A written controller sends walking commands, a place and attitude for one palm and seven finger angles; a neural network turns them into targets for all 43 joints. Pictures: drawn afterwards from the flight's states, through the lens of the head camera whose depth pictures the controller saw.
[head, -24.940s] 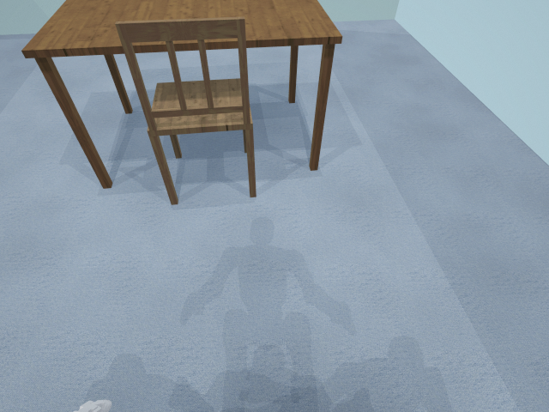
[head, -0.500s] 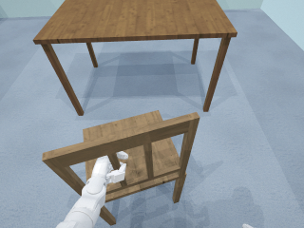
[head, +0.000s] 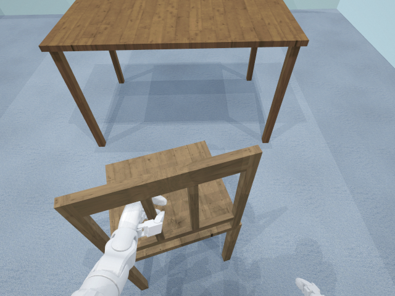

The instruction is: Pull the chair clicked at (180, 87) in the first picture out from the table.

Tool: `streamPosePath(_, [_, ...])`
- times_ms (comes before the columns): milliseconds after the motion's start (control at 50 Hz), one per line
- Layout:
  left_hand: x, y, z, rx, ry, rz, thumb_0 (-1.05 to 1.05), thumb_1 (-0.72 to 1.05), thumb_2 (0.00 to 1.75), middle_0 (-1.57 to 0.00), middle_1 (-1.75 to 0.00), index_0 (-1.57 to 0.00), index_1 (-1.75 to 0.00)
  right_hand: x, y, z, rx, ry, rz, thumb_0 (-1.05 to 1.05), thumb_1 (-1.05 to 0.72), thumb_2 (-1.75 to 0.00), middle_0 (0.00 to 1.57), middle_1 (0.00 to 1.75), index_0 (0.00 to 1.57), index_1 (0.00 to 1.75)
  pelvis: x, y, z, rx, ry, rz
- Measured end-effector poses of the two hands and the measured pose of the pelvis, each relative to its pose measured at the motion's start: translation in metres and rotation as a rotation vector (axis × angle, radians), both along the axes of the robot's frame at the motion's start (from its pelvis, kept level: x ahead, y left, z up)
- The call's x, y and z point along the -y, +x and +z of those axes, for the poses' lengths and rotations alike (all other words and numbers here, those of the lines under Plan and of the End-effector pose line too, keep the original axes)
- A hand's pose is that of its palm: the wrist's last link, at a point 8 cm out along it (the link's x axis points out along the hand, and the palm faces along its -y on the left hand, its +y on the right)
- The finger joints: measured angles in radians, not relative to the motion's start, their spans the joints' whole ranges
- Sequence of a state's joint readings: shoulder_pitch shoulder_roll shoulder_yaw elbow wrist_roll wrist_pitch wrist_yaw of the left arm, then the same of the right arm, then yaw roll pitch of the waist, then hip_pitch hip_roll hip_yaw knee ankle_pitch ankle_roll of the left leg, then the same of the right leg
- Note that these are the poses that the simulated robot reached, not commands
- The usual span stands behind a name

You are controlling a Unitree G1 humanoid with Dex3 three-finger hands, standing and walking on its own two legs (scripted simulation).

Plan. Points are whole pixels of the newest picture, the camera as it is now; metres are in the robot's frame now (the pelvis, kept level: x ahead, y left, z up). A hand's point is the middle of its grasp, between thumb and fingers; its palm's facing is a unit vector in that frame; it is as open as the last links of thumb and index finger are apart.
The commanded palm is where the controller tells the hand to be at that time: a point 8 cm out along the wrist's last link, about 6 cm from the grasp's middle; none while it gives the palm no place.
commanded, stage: open the thumb and straighten the fingers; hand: left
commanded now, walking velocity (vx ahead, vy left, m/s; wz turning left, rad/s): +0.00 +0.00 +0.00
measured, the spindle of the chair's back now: (153, 219) +0.31 +0.12 -0.11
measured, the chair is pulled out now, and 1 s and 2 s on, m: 0.64 0.64 0.64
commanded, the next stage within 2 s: draw the fingers out of the gap in 0.68 s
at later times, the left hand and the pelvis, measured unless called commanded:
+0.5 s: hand (154, 218) +0.30 +0.11 -0.06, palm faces -0.09 -0.98 -0.15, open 15.2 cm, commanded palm +0.29 +0.17 -0.04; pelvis +0.01 +0.00 -0.02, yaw +1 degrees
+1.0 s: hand (145, 233) +0.26 +0.13 -0.06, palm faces -0.08 -0.98 -0.16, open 17.5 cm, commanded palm +0.24 +0.18 -0.04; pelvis +0.02 -0.01 -0.03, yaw +3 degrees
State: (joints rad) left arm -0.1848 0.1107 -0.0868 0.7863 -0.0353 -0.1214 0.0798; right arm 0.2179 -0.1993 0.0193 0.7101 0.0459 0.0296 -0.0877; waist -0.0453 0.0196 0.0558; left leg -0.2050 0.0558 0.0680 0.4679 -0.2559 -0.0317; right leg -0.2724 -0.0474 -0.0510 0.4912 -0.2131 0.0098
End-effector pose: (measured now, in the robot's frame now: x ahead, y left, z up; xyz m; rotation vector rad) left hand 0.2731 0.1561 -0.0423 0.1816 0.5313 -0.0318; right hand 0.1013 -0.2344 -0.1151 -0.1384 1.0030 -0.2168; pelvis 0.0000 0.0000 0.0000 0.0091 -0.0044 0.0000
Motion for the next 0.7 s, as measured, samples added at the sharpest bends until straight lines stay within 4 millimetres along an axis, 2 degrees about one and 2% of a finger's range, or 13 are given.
streamPosePath(120, [-0.006, 0.007, 0.001, 0.053, -0.014, -0.015, 0.02, 0.46, 0.7, -0.3, -1.3, -0.49, -1.45, 0.018, -0.008, 0.003, 0.025, -0.018, 0.009, 0.01, -0.91, -0.9, 0.21, 0.3, 0.2, 0.3, 0.001, 0.0, -0.007, -0.06, -0.002, 0.019])
streamPosePath(220, [-0.01, 0.013, 0.0, 0.042, -0.01, -0.012, 0.01, 0.1, 0.52, -0.37, -1.34, -0.49, -1.42, 0.031, -0.009, 0.002, 0.025, -0.049, 0.021, 0.01, -0.91, -0.9, 0.21, 0.3, 0.2, 0.3, -0.001, 0.002, -0.012, -0.094, -0.003, 0.021])
streamPosePath(300, [-0.016, 0.018, 0.001, 0.029, -0.004, -0.004, 0.0, -0.19, 0.37, -0.38, -1.27, -0.45, -1.31, 0.033, -0.003, 0.0, 0.047, -0.058, 0.021, 0.01, -0.91, -0.9, 0.2, 0.3, 0.2, 0.3, -0.002, 0.005, -0.015, -0.112, -0.003, 0.02])
streamPosePath(380, [-0.015, 0.016, 0.001, 0.021, -0.012, -0.01, 0.0, -0.37, 0.28, -0.35, -1.1, -0.38, -1.12, 0.028, 0.01, -0.003, 0.082, -0.045, 0.033, 0.01, -0.91, -0.9, 0.2, 0.3, 0.2, 0.3, -0.002, 0.009, -0.018, -0.124, -0.002, 0.02])
streamPosePath(460, [-0.009, 0.013, -0.002, 0.007, -0.014, -0.02, -0.01, -0.46, 0.24, -0.29, -0.86, -0.3, -0.87, 0.019, 0.026, -0.005, 0.116, -0.029, 0.058, 0.01, -0.91, -0.9, 0.2, 0.3, 0.2, 0.3, -0.002, 0.012, -0.021, -0.132, -0.001, 0.025])
streamPosePath(600, [-0.016, 0.014, -0.002, 0.007, -0.001, 0.006, -0.01, -0.52, 0.21, -0.14, -0.4, -0.14, -0.4, 0.01, 0.049, -0.005, 0.158, -0.013, 0.093, 0.01, -0.91, -0.9, 0.21, 0.3, 0.2, 0.3, 0.002, 0.015, -0.025, -0.139, -0.002, 0.032])
streamPosePath(700, [-0.017, 0.015, -0.001, 0.003, 0.0, 0.002, -0.01, -0.53, 0.2, -0.06, -0.17, -0.06, -0.17, 0.01, 0.058, -0.005, 0.172, -0.015, 0.11, 0.01, -0.91, -0.9, 0.21, 0.3, 0.2, 0.3, 0.004, 0.017, -0.027, -0.145, -0.005, 0.042])
